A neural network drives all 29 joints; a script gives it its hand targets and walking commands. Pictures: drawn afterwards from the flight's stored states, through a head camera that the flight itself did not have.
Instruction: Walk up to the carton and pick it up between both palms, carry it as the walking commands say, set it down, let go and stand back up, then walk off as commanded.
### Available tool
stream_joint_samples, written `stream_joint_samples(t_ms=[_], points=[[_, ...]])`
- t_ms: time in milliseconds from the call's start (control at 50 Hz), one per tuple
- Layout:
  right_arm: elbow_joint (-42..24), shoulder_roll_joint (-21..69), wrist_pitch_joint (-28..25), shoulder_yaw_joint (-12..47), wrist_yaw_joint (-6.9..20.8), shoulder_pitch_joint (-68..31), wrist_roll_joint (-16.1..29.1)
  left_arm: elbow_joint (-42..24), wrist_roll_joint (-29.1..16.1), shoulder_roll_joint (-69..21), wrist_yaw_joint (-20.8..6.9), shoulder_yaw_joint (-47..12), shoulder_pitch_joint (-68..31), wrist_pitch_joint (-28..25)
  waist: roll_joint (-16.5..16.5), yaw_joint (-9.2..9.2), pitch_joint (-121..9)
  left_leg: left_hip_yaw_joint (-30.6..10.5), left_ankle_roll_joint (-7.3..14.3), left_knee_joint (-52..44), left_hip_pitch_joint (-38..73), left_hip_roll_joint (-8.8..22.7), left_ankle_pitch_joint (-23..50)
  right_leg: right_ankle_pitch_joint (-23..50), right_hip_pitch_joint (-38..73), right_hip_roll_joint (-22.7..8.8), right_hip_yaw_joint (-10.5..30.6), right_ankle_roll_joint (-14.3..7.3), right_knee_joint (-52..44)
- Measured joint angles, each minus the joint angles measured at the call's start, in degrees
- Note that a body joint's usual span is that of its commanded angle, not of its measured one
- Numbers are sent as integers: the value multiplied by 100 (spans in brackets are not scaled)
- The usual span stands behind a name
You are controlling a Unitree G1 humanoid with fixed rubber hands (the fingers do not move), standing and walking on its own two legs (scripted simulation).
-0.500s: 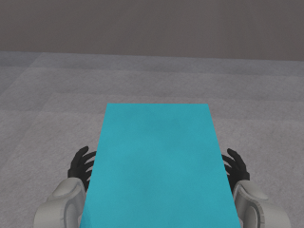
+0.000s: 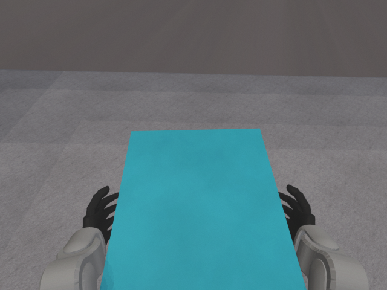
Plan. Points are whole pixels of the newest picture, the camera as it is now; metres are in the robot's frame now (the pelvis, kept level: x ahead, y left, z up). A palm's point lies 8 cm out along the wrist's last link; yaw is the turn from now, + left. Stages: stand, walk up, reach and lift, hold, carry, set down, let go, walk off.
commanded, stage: carry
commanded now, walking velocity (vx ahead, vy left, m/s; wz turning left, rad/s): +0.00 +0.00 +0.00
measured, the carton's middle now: (197, 224) +0.27 +0.01 +0.02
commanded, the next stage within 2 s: none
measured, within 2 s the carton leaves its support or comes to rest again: neither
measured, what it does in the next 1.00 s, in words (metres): steps on the spot: right foot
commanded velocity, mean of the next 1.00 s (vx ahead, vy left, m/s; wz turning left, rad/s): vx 0.00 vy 0.00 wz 0.00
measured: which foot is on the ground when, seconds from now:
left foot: down 0.00-1.00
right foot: up 0.00-0.12, down 0.14-1.00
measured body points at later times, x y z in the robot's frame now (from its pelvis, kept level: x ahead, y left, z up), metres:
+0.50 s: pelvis -0.04 +0.03 +0.01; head -0.07 +0.04 +0.46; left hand +0.20 +0.21 +0.09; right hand +0.19 -0.15 +0.10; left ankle +0.02 +0.14 -0.73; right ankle -0.01 -0.10 -0.73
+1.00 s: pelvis -0.04 +0.02 +0.01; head -0.06 +0.02 +0.46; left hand +0.20 +0.19 +0.09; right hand +0.20 -0.16 +0.09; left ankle +0.02 +0.14 -0.73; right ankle -0.01 -0.10 -0.73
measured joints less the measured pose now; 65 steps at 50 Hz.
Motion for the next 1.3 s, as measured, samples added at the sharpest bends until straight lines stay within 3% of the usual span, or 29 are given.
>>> stream_joint_samples(t_ms=[80, 180, 360, 620, 1300], points=[[-32, 23, 24, 33, -5, 165, -95, 106, -70, 52, 8, -26, -26, 106, 10, 135, 40, -7, 136, -14, -14, 15, 6, -245, 27, 359, -124, -105, 322], [-171, -14, -6, -87, 27, 218, -42, 122, -42, -54, 24, -89, -109, 62, 106, 133, 86, 74, 219, 13, -52, -60, 73, 758, 479, 560, -315, -335, -613], [-118, -71, 163, -108, 5, 160, -51, 244, 41, -103, -8, -81, -164, 151, 202, -60, -21, 162, 306, -372, 100, -131, 363, 967, 549, 523, -248, -341, -875], [-36, -56, 230, -120, -12, 57, -80, 315, 37, -87, 4, -46, -223, 195, 196, 26, -43, 142, 262, -513, 39, -95, 547, 1095, 460, 572, -273, -411, -950], [-4, -97, 160, -84, -44, -36, -51, 319, 27, -101, -6, -9, -233, 78, 271, -23, 34, -4, 92, -466, 123, 29, 378, 898, 629, 707, -408, -537, -990]])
